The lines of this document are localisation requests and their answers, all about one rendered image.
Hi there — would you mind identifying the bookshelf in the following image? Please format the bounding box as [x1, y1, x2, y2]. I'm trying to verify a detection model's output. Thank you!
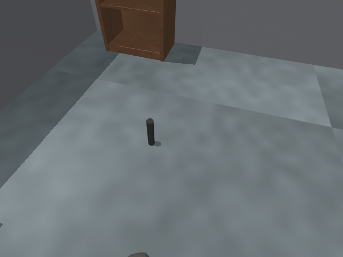
[95, 0, 176, 62]

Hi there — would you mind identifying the can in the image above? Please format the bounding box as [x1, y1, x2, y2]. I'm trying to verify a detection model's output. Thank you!
[146, 118, 155, 146]

